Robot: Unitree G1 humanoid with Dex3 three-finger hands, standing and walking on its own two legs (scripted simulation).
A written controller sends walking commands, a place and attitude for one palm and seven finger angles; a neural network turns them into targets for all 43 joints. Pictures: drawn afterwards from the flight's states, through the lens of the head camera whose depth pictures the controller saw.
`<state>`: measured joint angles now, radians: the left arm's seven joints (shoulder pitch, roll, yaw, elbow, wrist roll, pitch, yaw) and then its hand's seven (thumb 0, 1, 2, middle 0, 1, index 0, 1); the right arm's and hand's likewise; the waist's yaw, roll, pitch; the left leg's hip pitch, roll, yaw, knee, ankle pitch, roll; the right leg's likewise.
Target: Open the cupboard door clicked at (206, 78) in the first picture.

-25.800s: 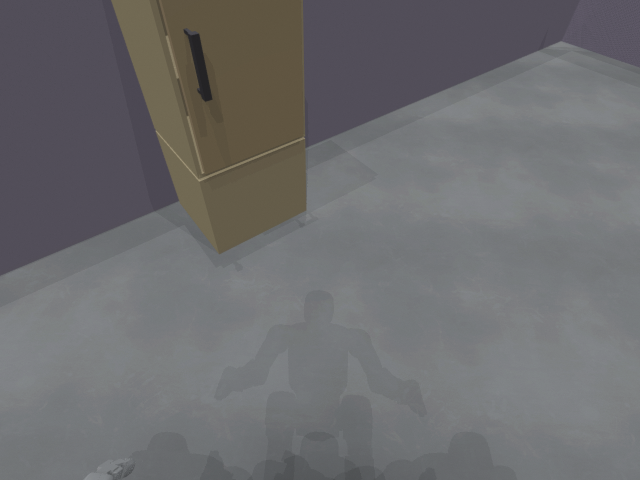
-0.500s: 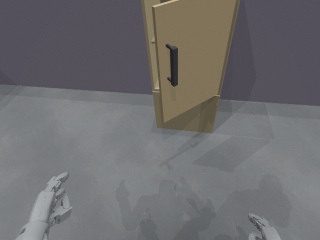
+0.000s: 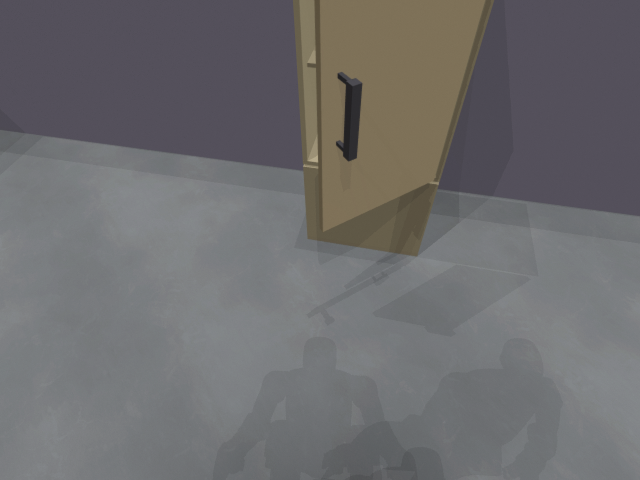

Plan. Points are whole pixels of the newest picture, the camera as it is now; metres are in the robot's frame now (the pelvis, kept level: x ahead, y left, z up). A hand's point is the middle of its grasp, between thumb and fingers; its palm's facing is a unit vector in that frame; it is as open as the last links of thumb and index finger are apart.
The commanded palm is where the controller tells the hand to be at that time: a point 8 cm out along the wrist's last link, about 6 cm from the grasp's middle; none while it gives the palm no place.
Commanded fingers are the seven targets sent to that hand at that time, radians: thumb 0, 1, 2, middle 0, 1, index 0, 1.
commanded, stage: let the arm hang, fingers relaxed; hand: left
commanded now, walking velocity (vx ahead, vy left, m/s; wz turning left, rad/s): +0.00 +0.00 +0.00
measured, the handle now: (346, 118) +0.77 +0.00 +0.01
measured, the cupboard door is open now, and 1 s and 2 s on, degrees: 43 43 43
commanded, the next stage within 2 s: look to check the result in 0.46 s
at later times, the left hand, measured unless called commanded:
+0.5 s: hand out of the picture +0.07 +0.19 -0.16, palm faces +0.00 -0.97 -0.24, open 7.4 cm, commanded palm none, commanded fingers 0.00 0.90 0.90 -0.20 -0.30 -0.20 -0.30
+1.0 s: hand out of the picture +0.08 +0.20 -0.16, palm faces +0.00 -0.96 -0.29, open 7.4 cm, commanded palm none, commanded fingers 0.00 0.90 0.90 -0.20 -0.30 -0.20 -0.30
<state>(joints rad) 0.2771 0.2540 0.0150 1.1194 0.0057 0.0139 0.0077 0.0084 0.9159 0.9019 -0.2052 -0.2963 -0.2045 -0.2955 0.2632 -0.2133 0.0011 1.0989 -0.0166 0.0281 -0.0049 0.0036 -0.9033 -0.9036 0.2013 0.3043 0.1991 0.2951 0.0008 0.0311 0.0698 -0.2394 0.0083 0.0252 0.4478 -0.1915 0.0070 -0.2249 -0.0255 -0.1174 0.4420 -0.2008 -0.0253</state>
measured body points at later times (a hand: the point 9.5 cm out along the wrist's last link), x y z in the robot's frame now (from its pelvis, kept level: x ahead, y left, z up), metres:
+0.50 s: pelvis +0.02 -0.01 +0.00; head +0.04 -0.02 +0.45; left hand +0.07 +0.24 -0.14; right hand +0.05 -0.26 -0.16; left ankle +0.03 +0.11 -0.74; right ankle +0.03 -0.10 -0.74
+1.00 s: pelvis +0.04 -0.02 +0.01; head +0.06 -0.03 +0.46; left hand +0.08 +0.25 -0.14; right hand +0.07 -0.28 -0.15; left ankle +0.03 +0.11 -0.74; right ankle +0.03 -0.10 -0.74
